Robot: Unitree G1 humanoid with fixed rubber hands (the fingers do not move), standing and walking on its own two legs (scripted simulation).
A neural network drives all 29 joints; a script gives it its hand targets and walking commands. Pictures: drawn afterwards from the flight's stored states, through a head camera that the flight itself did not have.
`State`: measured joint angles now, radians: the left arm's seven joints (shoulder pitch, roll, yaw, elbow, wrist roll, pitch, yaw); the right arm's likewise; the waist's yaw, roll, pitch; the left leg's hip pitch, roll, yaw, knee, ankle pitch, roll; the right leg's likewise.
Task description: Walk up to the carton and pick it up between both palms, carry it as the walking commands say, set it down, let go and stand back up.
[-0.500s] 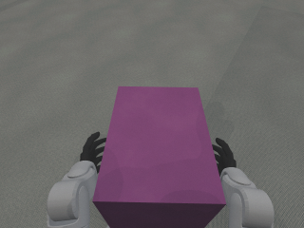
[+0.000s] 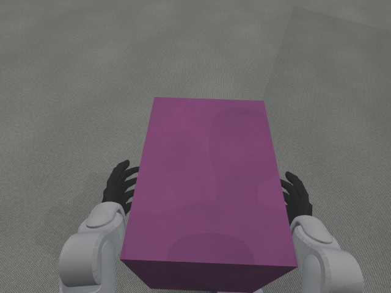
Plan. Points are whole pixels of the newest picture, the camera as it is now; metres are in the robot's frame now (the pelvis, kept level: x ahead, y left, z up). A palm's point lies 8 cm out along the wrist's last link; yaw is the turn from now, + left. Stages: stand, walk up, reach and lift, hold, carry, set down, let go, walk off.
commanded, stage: carry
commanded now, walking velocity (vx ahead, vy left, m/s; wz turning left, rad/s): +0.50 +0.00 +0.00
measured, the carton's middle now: (204, 198) +0.29 -0.02 +0.01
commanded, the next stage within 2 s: none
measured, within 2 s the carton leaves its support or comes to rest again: neither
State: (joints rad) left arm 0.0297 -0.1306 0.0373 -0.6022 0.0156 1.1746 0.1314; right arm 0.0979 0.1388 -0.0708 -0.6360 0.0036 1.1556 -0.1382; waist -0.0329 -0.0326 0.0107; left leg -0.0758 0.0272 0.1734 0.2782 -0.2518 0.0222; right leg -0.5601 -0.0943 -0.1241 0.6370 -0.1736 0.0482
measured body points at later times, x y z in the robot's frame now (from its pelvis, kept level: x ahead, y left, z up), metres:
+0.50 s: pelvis +0.34 -0.01 -0.01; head +0.36 +0.00 +0.43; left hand +0.59 +0.15 +0.07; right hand +0.58 -0.16 +0.06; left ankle +0.48 +0.11 -0.73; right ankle +0.22 -0.12 -0.75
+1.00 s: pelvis +0.69 +0.00 -0.01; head +0.69 +0.01 +0.44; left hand +0.93 +0.16 +0.09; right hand +0.93 -0.15 +0.08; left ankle +0.52 +0.10 -0.75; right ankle +0.80 -0.12 -0.74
